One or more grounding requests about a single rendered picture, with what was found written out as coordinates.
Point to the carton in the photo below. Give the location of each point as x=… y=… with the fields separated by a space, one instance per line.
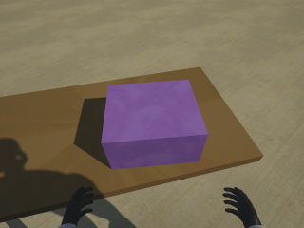
x=151 y=124

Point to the table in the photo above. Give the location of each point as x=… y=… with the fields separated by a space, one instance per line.
x=51 y=145

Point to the robot left hand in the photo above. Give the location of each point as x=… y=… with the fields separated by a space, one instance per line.
x=73 y=211

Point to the robot right hand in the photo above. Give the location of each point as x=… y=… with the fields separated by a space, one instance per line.
x=245 y=209

